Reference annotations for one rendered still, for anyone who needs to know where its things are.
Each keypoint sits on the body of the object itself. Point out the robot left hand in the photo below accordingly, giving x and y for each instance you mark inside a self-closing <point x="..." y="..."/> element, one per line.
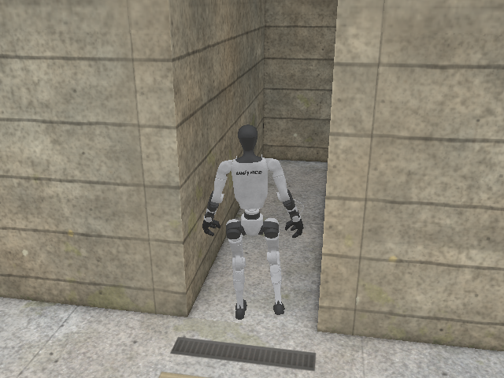
<point x="211" y="224"/>

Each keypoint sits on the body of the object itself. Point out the robot left upper arm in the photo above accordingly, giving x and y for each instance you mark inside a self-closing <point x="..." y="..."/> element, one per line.
<point x="224" y="168"/>

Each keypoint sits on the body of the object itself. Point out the robot left forearm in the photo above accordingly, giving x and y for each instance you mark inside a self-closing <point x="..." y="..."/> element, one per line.
<point x="211" y="209"/>

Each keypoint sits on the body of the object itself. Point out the robot right forearm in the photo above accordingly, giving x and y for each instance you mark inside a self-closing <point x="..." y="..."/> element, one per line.
<point x="291" y="208"/>

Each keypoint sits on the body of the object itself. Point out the robot torso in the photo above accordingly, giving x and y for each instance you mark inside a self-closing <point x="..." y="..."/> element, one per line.
<point x="250" y="182"/>

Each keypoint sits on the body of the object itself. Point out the robot left thigh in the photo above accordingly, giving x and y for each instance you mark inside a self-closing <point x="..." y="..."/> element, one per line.
<point x="235" y="238"/>

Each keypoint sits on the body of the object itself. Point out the robot right hand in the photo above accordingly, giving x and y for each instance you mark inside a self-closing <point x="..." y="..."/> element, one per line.
<point x="297" y="225"/>

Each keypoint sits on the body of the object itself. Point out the robot right upper arm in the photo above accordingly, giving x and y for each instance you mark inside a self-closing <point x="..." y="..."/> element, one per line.
<point x="279" y="178"/>

